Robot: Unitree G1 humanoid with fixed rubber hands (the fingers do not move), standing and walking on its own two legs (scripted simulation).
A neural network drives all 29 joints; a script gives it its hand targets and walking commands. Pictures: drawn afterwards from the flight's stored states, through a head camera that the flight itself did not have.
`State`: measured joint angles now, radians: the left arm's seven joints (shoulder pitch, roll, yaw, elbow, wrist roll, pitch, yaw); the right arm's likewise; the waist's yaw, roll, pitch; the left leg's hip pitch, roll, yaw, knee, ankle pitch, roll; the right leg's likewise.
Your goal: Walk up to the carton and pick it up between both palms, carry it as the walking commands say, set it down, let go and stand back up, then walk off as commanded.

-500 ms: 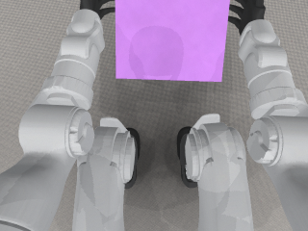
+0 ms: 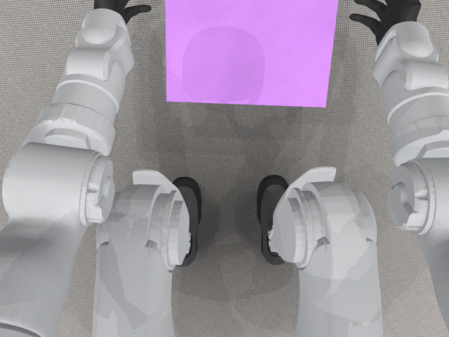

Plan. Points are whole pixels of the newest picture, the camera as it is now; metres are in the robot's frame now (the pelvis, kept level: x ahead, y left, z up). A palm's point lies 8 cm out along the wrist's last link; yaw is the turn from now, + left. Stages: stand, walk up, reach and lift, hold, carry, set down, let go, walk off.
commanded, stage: set down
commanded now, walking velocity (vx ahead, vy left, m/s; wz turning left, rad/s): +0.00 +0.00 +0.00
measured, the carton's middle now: (246, 10) +0.56 -0.03 -0.26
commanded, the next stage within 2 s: let go in 1.60 s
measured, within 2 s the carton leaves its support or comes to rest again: neither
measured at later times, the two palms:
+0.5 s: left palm out of the picture +0.55 +0.16 -0.09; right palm out of the picture +0.52 -0.24 -0.09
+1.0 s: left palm out of the picture +0.55 +0.17 +0.06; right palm out of the picture +0.52 -0.25 +0.07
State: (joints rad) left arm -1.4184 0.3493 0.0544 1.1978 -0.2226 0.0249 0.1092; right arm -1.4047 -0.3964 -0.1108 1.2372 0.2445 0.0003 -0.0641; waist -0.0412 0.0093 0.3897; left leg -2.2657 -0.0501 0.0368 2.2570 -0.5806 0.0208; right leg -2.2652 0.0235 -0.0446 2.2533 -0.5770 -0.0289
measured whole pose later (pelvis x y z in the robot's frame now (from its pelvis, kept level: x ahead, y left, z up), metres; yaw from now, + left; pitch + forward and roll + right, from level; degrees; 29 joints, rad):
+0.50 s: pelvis +0.01 +0.00 +0.04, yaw +0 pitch +39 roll +0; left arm -1.29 0.34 0.13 1.01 -0.18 0.11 0.13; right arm -1.26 -0.39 -0.16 1.01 0.19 0.09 -0.06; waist -0.04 0.02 0.18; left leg -2.22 -0.05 0.03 2.12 -0.58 0.02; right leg -2.23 0.02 -0.03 2.12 -0.57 -0.03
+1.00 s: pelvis +0.02 +0.00 +0.17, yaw +0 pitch +46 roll +0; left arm -1.13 0.30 0.20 0.84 -0.08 0.18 0.08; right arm -1.10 -0.36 -0.26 0.85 0.12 0.16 0.03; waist -0.05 0.02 -0.03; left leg -1.97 -0.06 0.00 1.66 -0.50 0.01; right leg -1.97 0.04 -0.01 1.66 -0.50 -0.02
